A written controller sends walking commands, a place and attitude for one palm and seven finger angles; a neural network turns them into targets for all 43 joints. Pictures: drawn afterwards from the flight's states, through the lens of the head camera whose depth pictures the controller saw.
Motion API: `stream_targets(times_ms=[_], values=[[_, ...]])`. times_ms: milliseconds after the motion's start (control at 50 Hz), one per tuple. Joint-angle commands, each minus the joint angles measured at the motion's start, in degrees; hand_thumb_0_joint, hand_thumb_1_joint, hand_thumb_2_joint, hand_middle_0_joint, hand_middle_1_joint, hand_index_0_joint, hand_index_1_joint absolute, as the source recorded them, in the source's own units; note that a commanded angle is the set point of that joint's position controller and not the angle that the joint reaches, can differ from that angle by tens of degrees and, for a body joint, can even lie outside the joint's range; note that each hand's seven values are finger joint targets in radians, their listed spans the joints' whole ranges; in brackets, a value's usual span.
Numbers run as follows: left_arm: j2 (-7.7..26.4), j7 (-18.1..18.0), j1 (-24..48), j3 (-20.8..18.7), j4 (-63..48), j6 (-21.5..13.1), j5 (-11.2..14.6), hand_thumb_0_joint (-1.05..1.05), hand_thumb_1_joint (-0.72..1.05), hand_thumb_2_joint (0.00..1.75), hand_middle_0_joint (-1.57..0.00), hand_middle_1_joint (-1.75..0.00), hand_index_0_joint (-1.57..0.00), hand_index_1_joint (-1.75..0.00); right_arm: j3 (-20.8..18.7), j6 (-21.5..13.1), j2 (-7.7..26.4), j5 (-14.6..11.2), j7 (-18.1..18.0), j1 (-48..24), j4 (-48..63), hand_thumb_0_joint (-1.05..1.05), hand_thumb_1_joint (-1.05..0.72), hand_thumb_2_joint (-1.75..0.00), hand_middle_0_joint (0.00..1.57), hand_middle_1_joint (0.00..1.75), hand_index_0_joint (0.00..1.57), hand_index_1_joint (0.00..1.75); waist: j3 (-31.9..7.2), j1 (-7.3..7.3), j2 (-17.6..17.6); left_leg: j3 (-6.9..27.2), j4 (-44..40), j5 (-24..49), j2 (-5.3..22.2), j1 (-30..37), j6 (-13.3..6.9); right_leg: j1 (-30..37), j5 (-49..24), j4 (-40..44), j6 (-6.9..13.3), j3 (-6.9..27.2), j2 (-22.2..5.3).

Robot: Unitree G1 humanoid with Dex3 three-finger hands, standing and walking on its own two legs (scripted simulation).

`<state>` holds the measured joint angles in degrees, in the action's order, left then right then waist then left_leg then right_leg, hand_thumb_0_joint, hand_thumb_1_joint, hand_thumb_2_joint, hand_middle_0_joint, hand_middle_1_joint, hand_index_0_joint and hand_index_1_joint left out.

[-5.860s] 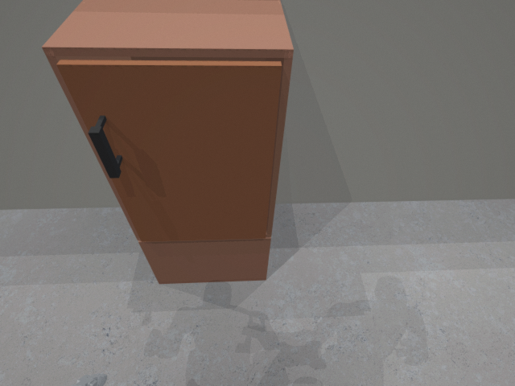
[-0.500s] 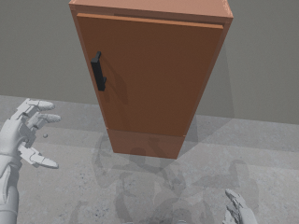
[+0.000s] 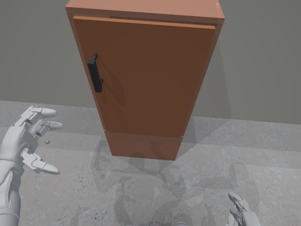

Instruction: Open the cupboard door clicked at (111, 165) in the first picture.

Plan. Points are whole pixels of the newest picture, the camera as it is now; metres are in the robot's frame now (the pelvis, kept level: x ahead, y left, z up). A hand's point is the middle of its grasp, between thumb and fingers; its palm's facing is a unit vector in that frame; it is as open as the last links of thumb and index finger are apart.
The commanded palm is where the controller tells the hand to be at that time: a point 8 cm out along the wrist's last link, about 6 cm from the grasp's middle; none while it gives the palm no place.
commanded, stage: move the hooked fingers beside the handle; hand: left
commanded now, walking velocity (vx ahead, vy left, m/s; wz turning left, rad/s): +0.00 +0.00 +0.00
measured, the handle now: (96, 73) +0.57 +0.22 +0.05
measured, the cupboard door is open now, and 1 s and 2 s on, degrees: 0 0 0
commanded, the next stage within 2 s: none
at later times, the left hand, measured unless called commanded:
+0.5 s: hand (56, 120) +0.35 +0.27 +0.07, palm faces +0.00 -1.00 -0.03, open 14.0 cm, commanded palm +0.32 +0.32 +0.07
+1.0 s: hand (67, 99) +0.43 +0.27 +0.07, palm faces -0.02 -1.00 -0.02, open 14.0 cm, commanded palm +0.41 +0.32 +0.06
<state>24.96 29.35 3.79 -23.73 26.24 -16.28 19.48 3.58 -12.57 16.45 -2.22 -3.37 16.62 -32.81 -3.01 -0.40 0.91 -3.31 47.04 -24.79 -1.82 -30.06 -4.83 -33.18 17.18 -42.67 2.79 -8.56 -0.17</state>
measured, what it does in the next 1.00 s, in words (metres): stands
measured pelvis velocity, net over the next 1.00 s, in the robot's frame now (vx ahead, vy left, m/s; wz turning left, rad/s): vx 0.01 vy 0.00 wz -0.03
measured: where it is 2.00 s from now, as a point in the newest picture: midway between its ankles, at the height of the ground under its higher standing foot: outside the picture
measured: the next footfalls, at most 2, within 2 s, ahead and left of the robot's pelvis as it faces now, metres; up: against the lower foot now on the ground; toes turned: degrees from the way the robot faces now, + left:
none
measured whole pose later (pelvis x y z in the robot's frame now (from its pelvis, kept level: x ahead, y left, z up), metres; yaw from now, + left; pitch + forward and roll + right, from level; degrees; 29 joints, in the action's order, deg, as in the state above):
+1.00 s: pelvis +0.01 +0.00 -0.01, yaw -2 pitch +16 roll -3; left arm 34.1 30.7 33.0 -28.6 54.9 -19.8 13.7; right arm 3.3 -5.0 17.3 -1.6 -2.9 20.7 -33.5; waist -4.4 -5.3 0.0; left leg -4.3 51.1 -26.7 -0.6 -40.5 -4.9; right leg -43.8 18.0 -45.8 2.7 -7.6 0.9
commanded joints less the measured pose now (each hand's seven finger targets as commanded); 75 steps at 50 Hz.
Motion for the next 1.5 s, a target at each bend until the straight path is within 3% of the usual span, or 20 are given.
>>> stream_targets(times_ms=[0, 60, 160, 200, 280, 340, 440, 640, 700, 780, 840, 960, 1020, 1080, 1140, 1240, 1300, 1340, 1380, 1480], values=[[15.04, 0.15, 12.60, -6.12, -11.34, -3.53, 2.07, 0.00, -0.50, 0.30, -0.30, -1.20, -0.30, -1.20, -3.64, -3.22, 8.65, -0.16, -0.94, -2.65, 7.95, 0.00, -0.90, -0.90, 0.20, 0.30, 0.20, 0.30, -12.71, 0.56, 3.29, 8.15, -9.80, 12.85, 2.23, 1.13, 4.66, 10.58, -2.84, 4.52, -0.03, 6.66, 0.33], [14.86, 0.20, 13.03, -5.38, -13.01, -3.96, 1.86, 0.00, -0.50, 0.30, -0.30, -1.20, -0.30, -1.20, -3.49, -3.49, 8.38, -0.03, -0.83, -2.37, 7.76, 0.00, -0.90, -0.90, 0.20, 0.30, 0.20, 0.30, -14.24, 0.59, 6.39, 7.88, -9.23, 16.11, 2.23, 2.77, 5.04, 11.00, -5.58, 3.84, 0.15, 6.52, 0.35], [15.70, 0.01, 21.03, -4.60, -8.02, -3.59, 0.92, 0.00, -0.50, 0.30, -0.30, -1.20, -0.30, -1.20, -3.45, -3.09, 8.97, -0.06, -1.43, -1.37, 5.97, 0.00, -0.90, -0.90, 0.20, 0.30, 0.20, 0.30, -11.32, -1.79, 2.39, 7.76, -8.23, 12.91, 2.16, 0.08, 4.43, 8.16, -4.03, 3.99, -0.36, 6.79, 0.52], [16.99, 0.25, 22.09, -5.85, -5.04, -3.44, 0.79, 0.00, -0.50, 0.30, -0.30, -1.20, -0.30, -1.20, -3.37, -2.81, 9.08, -0.20, -1.76, -1.29, 5.86, 0.00, -0.90, -0.90, 0.20, 0.30, 0.20, 0.30, -11.51, -1.41, 1.64, 7.44, -8.08, 11.45, 1.95, -1.62, 4.05, 8.80, -2.73, 4.05, -0.31, 7.21, 0.18], [18.50, 1.31, 26.91, -5.48, -4.04, -3.90, 0.13, 0.00, -0.50, 0.30, -0.30, -1.20, -0.30, -1.20, -3.34, -2.41, 8.98, -0.10, -1.88, -0.68, 5.64, 0.00, -0.90, -0.90, 0.20, 0.30, 0.20, 0.30, -16.95, -1.11, 6.13, 6.95, -7.00, 16.45, 1.80, 0.61, 4.48, 10.56, -7.47, 2.64, -0.12, 7.54, 0.01], [20.07, 2.02, 23.33, -7.68, -2.34, -4.16, 0.63, 0.00, -0.50, 0.30, -0.30, -1.20, -0.30, -1.20, -3.59, -1.95, 9.08, 0.23, -1.39, 0.76, 5.89, 0.00, -0.90, -0.90, 0.20, 0.30, 0.20, 0.30, -20.99, -0.07, 3.79, 6.50, -5.85, 21.91, 1.99, 0.82, 4.40, 13.67, -12.87, 1.81, -0.23, 8.02, 0.29], [21.24, 2.96, 25.84, -8.63, 3.71, -3.04, 0.79, 0.00, -0.50, 0.30, -0.30, -1.20, -0.30, -1.20, -3.58, -0.35, 9.60, 0.05, -0.86, 1.40, 5.82, 0.00, -0.90, -0.90, 0.20, 0.30, 0.20, 0.30, -16.46, -0.80, 2.57, 5.68, -5.61, 21.09, 2.06, -3.36, 4.05, 12.13, -13.94, 1.66, -0.33, 8.19, 0.40], [24.22, 3.12, 36.73, -8.56, 5.69, -6.30, -0.75, 0.00, -0.50, 0.30, -0.30, -1.20, -0.30, -1.20, -4.26, 1.79, 10.12, 0.32, -0.76, 4.85, 5.11, 0.00, -0.90, -0.90, 0.20, 0.30, 0.20, 0.30, -22.52, -2.38, 5.79, 5.90, -4.31, 21.78, 2.38, -0.74, 4.14, 9.63, -12.73, 0.50, -0.41, 8.46, 1.12], [23.62, 3.04, 38.60, -7.71, 10.60, -5.94, -1.27, 0.00, -0.50, 0.30, -0.30, -1.20, -0.30, -1.20, -4.20, 2.53, 10.37, 0.12, -0.84, 5.50, 4.55, 0.00, -0.90, -0.90, 0.20, 0.30, 0.20, 0.30, -20.07, -3.03, 4.00, 6.21, -4.67, 19.13, 2.45, -2.74, 3.98, 7.66, -10.49, 0.75, -0.63, 8.02, 0.99], [25.24, 2.68, 44.16, -6.76, 15.58, -5.26, -3.20, 0.00, -0.50, 0.30, -0.30, -1.20, -0.30, -1.20, -3.94, 3.67, 10.69, 0.08, -0.81, 6.36, 3.97, 0.00, -0.90, -0.90, 0.20, 0.30, 0.20, 0.30, -18.85, -3.78, 6.43, 6.26, -4.64, 17.18, 2.50, -4.09, 3.98, 5.44, -8.55, 0.55, -0.53, 8.06, 0.88], [28.03, 1.95, 46.32, -8.18, 15.98, -6.28, -4.37, 0.00, -0.50, 0.30, -0.30, -1.20, -0.30, -1.20, -4.22, 4.54, 11.02, 0.37, -0.65, 8.05, 4.05, 0.00, -0.90, -0.90, 0.20, 0.30, 0.20, 0.30, -22.78, -3.29, 6.38, 7.25, -4.08, 22.43, 2.95, -1.27, 4.77, 5.03, -10.23, -0.55, -0.41, 7.42, 1.34], [27.19, 1.42, 46.73, -8.33, 17.48, -7.70, -4.28, 0.00, -0.50, 0.30, -0.30, -1.20, -0.30, -1.20, -4.51, 6.65, 10.92, 0.79, 0.13, 9.56, 4.03, 0.00, -0.90, -0.90, 0.20, 0.30, 0.20, 0.30, -26.42, -3.20, 8.27, 7.71, -2.89, 31.16, 3.60, 2.31, 6.00, 3.84, -13.54, -1.39, -0.76, 6.99, 1.67], [29.56, 1.30, 47.19, -10.10, 22.84, -6.87, -4.70, 0.00, -0.50, 0.30, -0.30, -1.20, -0.30, -1.20, -4.37, 8.09, 11.38, 0.76, 0.09, 10.04, 3.83, 0.00, -0.90, -0.90, 0.20, 0.30, 0.20, 0.30, -22.67, -3.83, 2.89, 6.92, -2.79, 26.75, 3.37, -3.37, 4.67, 5.06, -13.58, -1.00, -0.80, 7.36, 1.88], [29.58, 1.78, 50.19, -8.73, 23.69, -6.84, -5.76, 0.00, -0.50, 0.30, -0.30, -1.20, -0.30, -1.20, -4.38, 9.17, 11.37, 0.75, 0.09, 10.33, 3.92, 0.00, -0.90, -0.90, 0.20, 0.30, 0.20, 0.30, -22.34, -4.42, 5.58, 6.84, -3.11, 25.80, 3.36, -3.30, 4.67, 3.75, -12.67, -0.93, -0.87, 7.42, 1.76], [28.66, 1.60, 54.29, -6.90, 18.87, -8.66, -6.36, 0.00, -0.50, 0.30, -0.30, -1.20, -0.30, -1.20, -4.67, 10.00, 11.25, 1.16, 0.44, 11.46, 3.49, 0.00, -0.90, -0.90, 0.20, 0.30, 0.20, 0.30, -26.42, -5.13, 11.62, 8.56, -2.28, 34.36, 4.36, 5.09, 6.45, -0.80, -12.48, -1.48, -0.75, 6.60, 2.23], [28.91, 1.52, 57.14, -7.93, 23.24, -9.31, -5.49, 0.00, -0.50, 0.30, -0.30, -1.20, -0.30, -1.20, -4.87, 11.51, 11.73, 1.31, 0.32, 12.69, 1.86, 0.00, -0.90, -0.90, 0.20, 0.30, 0.20, 0.30, -25.98, -6.31, 7.71, 9.27, -1.54, 34.14, 4.68, 4.98, 6.54, -2.29, -11.80, -1.23, -0.99, 6.28, 2.58], [29.61, 1.30, 58.17, -7.36, 29.04, -7.83, -6.85, 0.00, -0.50, 0.30, -0.30, -1.20, -0.30, -1.20, -4.44, 12.38, 11.93, 1.27, 0.19, 12.56, 1.44, 0.00, -0.90, -0.90, 0.20, 0.30, 0.20, 0.30, -21.28, -6.75, 7.22, 9.12, -2.16, 28.02, 4.26, 0.38, 6.12, -3.50, -8.93, -1.04, -0.87, 6.04, 2.29], [30.80, 1.10, 61.02, -6.59, 27.86, -7.85, -8.56, 0.00, -0.50, 0.30, -0.30, -1.20, -0.30, -1.20, -4.42, 12.86, 11.96, 1.53, 0.18, 13.38, 1.29, 0.00, -0.90, -0.90, 0.20, 0.30, 0.20, 0.30, -23.19, -6.70, 11.72, 9.64, -1.81, 31.73, 4.46, 3.42, 6.75, -5.22, -9.10, -1.58, -0.65, 5.92, 2.28], [30.00, 0.52, 60.96, -5.45, 26.72, -8.24, -9.28, 0.00, -0.50, 0.30, -0.30, -1.20, -0.30, -1.20, -4.45, 13.29, 11.81, 1.74, 0.49, 13.89, 1.71, 0.00, -0.90, -0.90, 0.20, 0.30, 0.20, 0.30, -25.58, -6.79, 12.34, 10.42, -1.22, 34.69, 4.82, 6.05, 7.41, -6.64, -9.09, -1.97, -0.75, 5.67, 2.43], [32.32, -0.43, 66.19, -7.68, 28.20, -9.59, -8.52, 0.00, -0.50, 0.30, -0.30, -1.20, -0.30, -1.20, -4.42, 14.38, 12.26, 1.99, 0.52, 14.60, 1.24, 0.00, -0.90, -0.90, 0.20, 0.30, 0.20, 0.30, -27.02, -7.78, 9.50, 10.99, -0.09, 34.76, 5.06, 4.68, 7.23, -5.79, -10.38, -2.58, -0.84, 5.70, 2.73]])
